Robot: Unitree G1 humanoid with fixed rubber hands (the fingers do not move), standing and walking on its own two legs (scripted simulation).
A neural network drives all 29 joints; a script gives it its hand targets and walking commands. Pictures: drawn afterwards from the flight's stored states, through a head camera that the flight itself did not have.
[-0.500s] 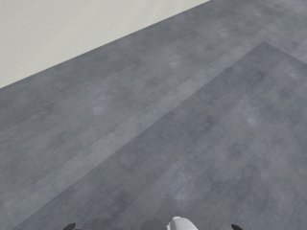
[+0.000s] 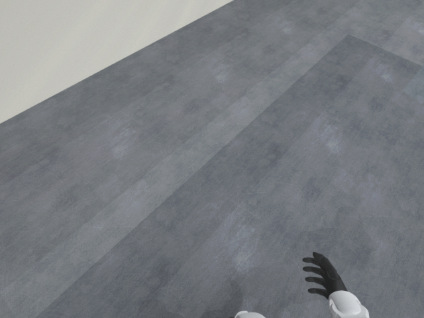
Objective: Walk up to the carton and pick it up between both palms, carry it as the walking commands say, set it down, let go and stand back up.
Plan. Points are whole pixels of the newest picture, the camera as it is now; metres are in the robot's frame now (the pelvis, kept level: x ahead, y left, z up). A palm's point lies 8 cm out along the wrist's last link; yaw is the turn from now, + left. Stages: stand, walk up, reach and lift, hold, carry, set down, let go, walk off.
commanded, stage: walk up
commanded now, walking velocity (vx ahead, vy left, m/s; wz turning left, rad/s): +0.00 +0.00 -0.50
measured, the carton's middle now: out of the picture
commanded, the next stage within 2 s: none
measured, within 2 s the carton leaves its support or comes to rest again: neither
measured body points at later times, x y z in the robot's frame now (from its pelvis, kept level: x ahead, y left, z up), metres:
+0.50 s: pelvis -0.02 -0.07 -0.02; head +0.01 -0.08 +0.43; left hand +0.17 +0.12 -0.15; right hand -0.05 -0.32 -0.16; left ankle -0.02 +0.09 -0.73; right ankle -0.04 -0.19 -0.73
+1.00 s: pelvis +0.04 -0.04 +0.01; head +0.10 -0.05 +0.45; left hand +0.19 +0.17 -0.15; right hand +0.02 -0.34 -0.11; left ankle +0.07 +0.04 -0.73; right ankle -0.05 -0.17 -0.67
